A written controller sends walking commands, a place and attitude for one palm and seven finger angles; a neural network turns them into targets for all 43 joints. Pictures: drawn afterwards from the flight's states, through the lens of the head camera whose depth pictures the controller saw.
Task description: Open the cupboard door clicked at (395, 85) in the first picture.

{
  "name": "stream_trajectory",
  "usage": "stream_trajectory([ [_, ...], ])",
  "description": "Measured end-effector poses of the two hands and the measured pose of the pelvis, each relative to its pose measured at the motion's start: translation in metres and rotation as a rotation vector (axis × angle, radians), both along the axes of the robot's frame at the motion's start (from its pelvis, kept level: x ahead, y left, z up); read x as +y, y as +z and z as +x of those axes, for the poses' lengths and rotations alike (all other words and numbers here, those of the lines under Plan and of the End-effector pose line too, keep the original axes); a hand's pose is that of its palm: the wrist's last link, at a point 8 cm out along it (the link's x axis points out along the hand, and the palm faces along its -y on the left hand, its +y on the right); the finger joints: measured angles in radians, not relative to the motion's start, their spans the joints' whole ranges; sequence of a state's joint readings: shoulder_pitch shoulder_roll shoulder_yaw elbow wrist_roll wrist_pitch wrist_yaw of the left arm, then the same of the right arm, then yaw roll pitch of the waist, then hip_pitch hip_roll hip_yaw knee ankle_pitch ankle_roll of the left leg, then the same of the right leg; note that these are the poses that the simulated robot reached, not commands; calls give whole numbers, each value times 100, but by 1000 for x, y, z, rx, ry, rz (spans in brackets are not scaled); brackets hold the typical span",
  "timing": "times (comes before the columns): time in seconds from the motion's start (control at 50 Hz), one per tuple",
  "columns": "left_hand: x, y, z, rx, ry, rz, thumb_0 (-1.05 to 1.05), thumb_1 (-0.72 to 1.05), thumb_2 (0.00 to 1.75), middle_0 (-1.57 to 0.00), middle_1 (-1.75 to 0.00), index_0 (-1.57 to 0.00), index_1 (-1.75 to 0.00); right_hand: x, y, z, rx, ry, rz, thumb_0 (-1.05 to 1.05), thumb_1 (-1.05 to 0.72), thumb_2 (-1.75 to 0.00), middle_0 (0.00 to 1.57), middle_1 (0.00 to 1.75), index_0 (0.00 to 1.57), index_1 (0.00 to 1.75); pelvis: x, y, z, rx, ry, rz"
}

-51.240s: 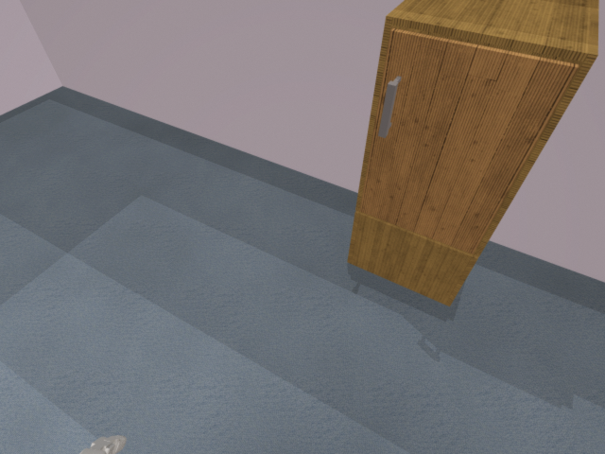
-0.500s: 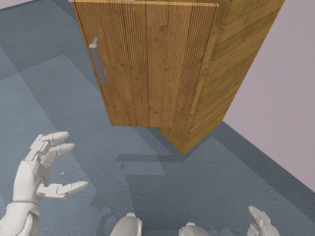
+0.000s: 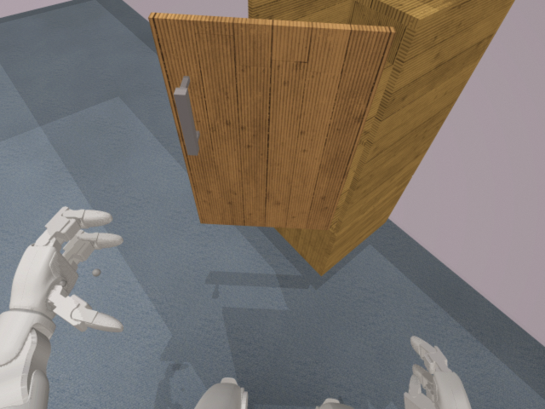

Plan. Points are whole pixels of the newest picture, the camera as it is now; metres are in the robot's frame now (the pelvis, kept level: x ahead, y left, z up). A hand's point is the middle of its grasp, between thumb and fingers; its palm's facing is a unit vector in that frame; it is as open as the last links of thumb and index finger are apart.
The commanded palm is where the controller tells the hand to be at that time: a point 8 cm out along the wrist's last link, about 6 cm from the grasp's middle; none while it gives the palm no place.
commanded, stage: raise the hand with hooked fingers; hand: left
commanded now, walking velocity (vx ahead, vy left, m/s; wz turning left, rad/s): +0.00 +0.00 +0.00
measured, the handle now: (189, 117) +0.60 +0.21 +0.05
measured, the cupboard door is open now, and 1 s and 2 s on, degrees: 48 48 48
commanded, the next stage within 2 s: move the hooked fingers beside the handle in 0.60 s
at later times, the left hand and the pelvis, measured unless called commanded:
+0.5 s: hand (97, 262) +0.29 +0.26 +0.06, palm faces +0.03 -1.00 -0.06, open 14.0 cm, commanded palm +0.26 +0.31 +0.06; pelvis +0.00 -0.01 +0.00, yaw +0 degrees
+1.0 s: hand (108, 231) +0.33 +0.26 +0.06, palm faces +0.03 -1.00 -0.03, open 14.0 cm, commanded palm +0.32 +0.31 +0.06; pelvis -0.01 -0.02 -0.01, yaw +0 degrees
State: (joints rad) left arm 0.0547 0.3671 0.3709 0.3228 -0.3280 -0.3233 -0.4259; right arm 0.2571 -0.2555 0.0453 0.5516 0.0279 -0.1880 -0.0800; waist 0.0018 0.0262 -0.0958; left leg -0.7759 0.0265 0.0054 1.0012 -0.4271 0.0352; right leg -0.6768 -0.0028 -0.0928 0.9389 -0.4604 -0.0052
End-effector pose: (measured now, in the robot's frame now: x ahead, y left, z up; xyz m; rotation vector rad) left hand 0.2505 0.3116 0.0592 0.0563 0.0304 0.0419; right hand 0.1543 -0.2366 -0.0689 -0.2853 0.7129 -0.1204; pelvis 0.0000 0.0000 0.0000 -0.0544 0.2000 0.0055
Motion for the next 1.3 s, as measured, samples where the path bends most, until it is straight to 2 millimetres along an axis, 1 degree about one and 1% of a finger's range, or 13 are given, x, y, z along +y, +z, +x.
stream_trajectory([
  [0.06, 9, 8, 7, -39, 22, 4, -1, -49, 30, -30, -120, -30, -119, -4, -1, -7, 26, -9, -10, 2, -91, -90, 21, 30, 20, 30, -1, 1, -1, -1, 2, 0],
  [0.14, 17, 9, 16, -13, 14, -7, -1, -49, 30, -30, -120, -30, -119, -11, -2, -17, 55, -31, -19, 2, -91, -90, 21, 30, 20, 30, -1, 2, -1, -1, 0, 0],
  [0.26, 9, 7, 18, 25, -40, -18, -1, -50, 30, -30, -120, -29, -119, -19, 1, -27, 59, -60, -24, 2, -91, -90, 21, 30, 20, 30, 0, 5, 0, 1, -10, 3],
  [0.34, 5, 6, 17, -2, -18, -21, -1, -50, 30, -30, -120, -30, -120, -22, 2, -30, 60, -61, -29, 2, -91, -90, 21, 30, 20, 30, -2, 4, -1, 0, -13, 7],
  [0.46, 4, 4, 14, -6, 5, -6, -1, -50, 30, -30, -120, -30, -120, -22, -1, -29, 64, -54, -20, 2, -91, -90, 21, 30, 20, 30, -5, 3, -3, -3, -9, 9],
  [0.6, -1, 9, 11, -12, -10, -6, -1, -50, 30, -30, -120, -30, -120, -20, -2, -22, 44, -44, 0, 2, -91, -90, 21, 30, 20, 30, -9, 4, -3, -7, -9, 11],
  [0.8, -3, 4, 15, 6, -3, -13, -1, -50, 30, -30, -120, -30, -120, -25, -4, -16, 37, -30, -7, 2, -91, -90, 21, 30, 20, 30, -15, 1, -4, -2, -6, 13],
  [0.88, 4, 3, 29, -15, 22, -22, -1, -50, 30, -30, -120, -30, -120, -31, -8, -19, 58, -32, -25, 1, -91, -90, 21, 30, 20, 30, -18, -2, -5, 6, -3, 11],
  [0.94, 7, 3, 44, -21, 19, -27, -1, -50, 30, -30, -120, -30, -120, -35, -12, -24, 83, -41, -39, 1, -91, -90, 21, 30, 20, 30, -19, -5, -6, 16, -1, 8],
  [0.98, 6, 3, 56, -16, -2, -26, -1, -50, 30, -30, -120, -30, -120, -37, -15, -29, 101, -53, -44, 1, -91, -90, 21, 30, 20, 30, -18, -6, -6, 23, -2, 6],
  [1.06, -1, 3, 78, 2, -47, -28, -1, -50, 30, -30, -120, -30, -120, -41, -18, -42, 142, -83, -47, 1, -91, -90, 21, 30, 20, 30, -17, -7, -5, 42, -11, 7],
  [1.14, -3, 0, 96, 14, -43, -44, -1, -50, 30, -30, -120, -30, -120, -42, -22, -56, 185, -113, -46, 1, -91, -90, 21, 30, 20, 30, -15, -7, -3, 56, -21, 8],
  [1.3, 4, -1, 119, 2, -9, -26, -1, -50, 30, -30, -120, -30, -120, -41, -28, -85, 288, -158, -44, 1, -91, -90, 21, 30, 20, 30, -10, -9, 1, 82, -34, 8],
])
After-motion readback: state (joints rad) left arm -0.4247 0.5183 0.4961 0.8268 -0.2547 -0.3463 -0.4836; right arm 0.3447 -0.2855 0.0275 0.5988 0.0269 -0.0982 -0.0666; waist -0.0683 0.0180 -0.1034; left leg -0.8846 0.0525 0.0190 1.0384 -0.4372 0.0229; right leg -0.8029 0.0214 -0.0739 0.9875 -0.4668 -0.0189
